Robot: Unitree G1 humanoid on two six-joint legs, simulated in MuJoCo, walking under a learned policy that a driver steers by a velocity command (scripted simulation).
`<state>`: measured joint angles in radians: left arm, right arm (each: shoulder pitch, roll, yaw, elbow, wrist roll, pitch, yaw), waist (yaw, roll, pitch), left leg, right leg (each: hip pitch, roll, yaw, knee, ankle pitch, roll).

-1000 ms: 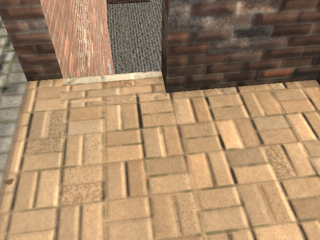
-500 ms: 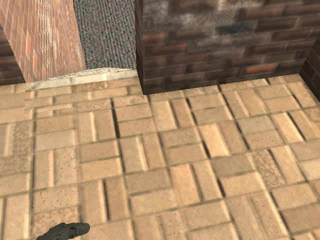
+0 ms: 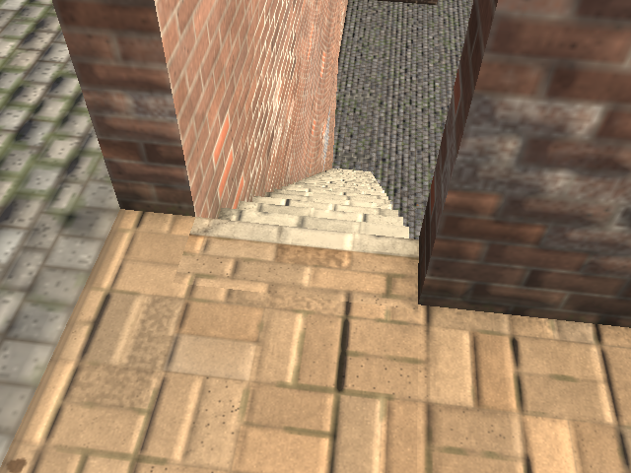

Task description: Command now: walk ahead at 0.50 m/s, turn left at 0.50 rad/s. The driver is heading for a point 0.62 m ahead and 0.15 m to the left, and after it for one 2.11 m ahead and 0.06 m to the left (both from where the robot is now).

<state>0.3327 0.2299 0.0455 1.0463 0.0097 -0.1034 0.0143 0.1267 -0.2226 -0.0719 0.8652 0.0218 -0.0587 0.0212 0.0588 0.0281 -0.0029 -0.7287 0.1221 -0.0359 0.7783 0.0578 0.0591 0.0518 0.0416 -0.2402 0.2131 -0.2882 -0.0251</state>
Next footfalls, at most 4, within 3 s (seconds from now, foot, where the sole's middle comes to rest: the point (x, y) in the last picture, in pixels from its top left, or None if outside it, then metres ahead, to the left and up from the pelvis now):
0.14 left None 0.26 0.13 -0.77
0.64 right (337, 444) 0.57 0.01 -0.77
1.04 left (203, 404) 0.64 0.31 -0.77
1.54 right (319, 277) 1.01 0.07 -0.77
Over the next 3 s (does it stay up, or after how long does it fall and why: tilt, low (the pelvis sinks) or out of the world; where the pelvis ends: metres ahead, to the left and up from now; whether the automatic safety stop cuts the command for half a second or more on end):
stays up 0.97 0.21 -0.03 its command is cut before an obstacle after 1.3 s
